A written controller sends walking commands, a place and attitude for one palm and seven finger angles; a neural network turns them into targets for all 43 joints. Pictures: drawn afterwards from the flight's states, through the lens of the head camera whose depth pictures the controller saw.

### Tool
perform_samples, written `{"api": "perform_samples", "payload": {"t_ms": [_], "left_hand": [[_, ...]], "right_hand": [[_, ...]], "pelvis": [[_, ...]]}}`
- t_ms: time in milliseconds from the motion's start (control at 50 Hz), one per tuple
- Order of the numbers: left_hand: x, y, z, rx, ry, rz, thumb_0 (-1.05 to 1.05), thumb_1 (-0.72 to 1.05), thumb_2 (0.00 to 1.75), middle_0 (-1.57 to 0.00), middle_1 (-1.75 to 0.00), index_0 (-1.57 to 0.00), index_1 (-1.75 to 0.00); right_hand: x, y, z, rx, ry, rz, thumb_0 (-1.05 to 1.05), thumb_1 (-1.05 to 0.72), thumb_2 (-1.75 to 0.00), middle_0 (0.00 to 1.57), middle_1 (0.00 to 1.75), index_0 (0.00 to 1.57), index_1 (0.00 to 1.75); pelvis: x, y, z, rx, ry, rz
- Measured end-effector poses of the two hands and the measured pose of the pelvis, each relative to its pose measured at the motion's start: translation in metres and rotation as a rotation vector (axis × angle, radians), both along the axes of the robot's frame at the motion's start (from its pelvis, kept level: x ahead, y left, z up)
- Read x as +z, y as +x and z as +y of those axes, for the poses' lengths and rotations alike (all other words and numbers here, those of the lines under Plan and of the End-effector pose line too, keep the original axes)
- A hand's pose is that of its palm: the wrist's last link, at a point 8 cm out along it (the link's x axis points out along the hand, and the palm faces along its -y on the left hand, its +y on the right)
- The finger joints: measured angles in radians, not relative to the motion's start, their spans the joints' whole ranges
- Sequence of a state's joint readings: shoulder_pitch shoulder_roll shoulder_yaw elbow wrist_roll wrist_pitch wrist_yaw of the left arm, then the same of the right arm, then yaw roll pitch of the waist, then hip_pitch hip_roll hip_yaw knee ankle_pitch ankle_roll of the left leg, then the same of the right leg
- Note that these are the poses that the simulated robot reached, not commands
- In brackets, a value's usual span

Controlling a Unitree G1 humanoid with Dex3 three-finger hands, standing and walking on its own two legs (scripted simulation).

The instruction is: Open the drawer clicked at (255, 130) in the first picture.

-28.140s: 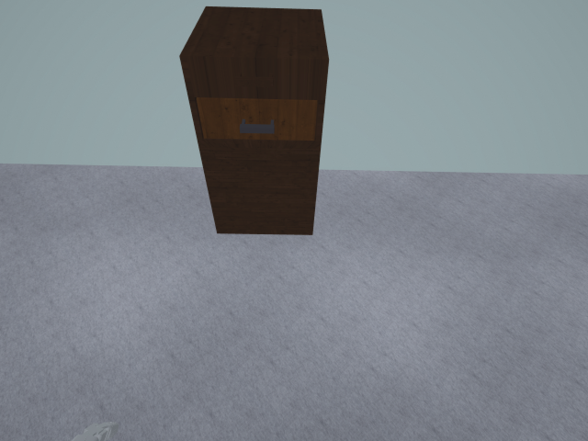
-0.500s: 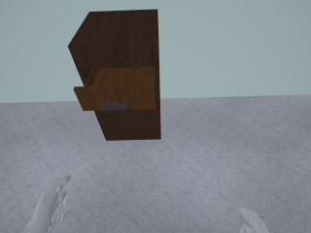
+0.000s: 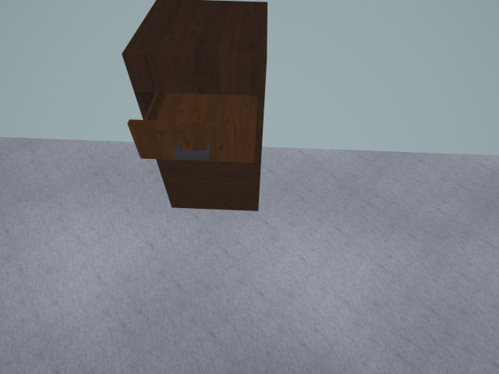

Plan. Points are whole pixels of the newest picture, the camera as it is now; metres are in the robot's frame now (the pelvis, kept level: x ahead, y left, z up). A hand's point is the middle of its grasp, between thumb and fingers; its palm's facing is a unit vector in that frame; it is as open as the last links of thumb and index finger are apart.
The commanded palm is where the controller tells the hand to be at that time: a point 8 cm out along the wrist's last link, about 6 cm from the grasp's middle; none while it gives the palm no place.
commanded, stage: let the arm hang, fingers relaxed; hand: left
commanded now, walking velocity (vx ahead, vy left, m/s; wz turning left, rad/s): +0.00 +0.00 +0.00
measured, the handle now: (193, 150) +0.75 +0.23 -0.19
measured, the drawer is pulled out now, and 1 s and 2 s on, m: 0.16 0.16 0.16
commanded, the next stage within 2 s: look to check the result in 0.44 s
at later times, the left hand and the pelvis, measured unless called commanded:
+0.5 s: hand out of the picture +0.11 +0.23 -0.15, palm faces -0.05 -0.94 -0.32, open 7.4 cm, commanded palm none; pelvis +0.02 -0.01 +0.00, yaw -1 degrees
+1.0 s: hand out of the picture +0.12 +0.23 -0.15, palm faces -0.03 -0.94 -0.35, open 7.4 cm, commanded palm none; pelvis +0.04 -0.02 +0.00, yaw -1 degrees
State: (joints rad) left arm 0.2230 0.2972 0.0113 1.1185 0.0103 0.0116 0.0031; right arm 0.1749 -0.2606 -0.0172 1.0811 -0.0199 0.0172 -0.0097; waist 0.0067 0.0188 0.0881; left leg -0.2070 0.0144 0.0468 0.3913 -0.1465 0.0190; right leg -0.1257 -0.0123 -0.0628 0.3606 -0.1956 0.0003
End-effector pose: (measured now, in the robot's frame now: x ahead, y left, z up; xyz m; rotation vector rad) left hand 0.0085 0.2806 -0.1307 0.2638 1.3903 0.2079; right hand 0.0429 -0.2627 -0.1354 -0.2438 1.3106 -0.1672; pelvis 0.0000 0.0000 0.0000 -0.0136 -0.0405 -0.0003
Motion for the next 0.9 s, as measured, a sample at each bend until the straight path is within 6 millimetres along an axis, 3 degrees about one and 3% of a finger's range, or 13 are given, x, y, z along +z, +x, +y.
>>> {"api": "perform_samples", "payload": {"t_ms": [160, 380, 600, 900], "left_hand": [[0.015, 0.044, 0.015, -0.044, 0.053, -0.104, 0.00, 0.90, 0.90, -0.20, -0.30, -0.20, -0.30], [0.018, 0.089, 0.002, -0.090, 0.032, -0.177, 0.00, 0.90, 0.90, -0.20, -0.30, -0.21, -0.30], [0.013, 0.099, -0.009, -0.089, 0.012, -0.157, 0.00, 0.90, 0.90, -0.21, -0.30, -0.21, -0.30], [0.015, 0.099, -0.009, -0.064, 0.036, -0.121, 0.00, 0.90, 0.90, -0.21, -0.30, -0.21, -0.30]], "right_hand": [[-0.004, 0.003, 0.001, -0.012, 0.022, -0.021, 0.00, -0.91, -0.90, 0.20, 0.30, 0.21, 0.30], [0.004, 0.012, -0.021, -0.022, -0.022, -0.027, 0.00, -0.91, -0.90, 0.20, 0.30, 0.21, 0.30], [0.012, 0.032, -0.037, -0.013, -0.054, -0.040, 0.00, -0.91, -0.90, 0.20, 0.30, 0.21, 0.30], [0.010, 0.061, -0.041, 0.005, -0.045, -0.055, 0.00, -0.91, -0.90, 0.20, 0.30, 0.21, 0.30]], "pelvis": [[0.001, 0.001, 0.002, -0.005, 0.009, 0.003], [0.003, 0.011, -0.002, -0.008, 0.015, 0.010], [0.004, 0.022, -0.010, -0.010, 0.015, 0.016], [0.005, 0.037, -0.018, -0.010, 0.016, 0.023]]}}
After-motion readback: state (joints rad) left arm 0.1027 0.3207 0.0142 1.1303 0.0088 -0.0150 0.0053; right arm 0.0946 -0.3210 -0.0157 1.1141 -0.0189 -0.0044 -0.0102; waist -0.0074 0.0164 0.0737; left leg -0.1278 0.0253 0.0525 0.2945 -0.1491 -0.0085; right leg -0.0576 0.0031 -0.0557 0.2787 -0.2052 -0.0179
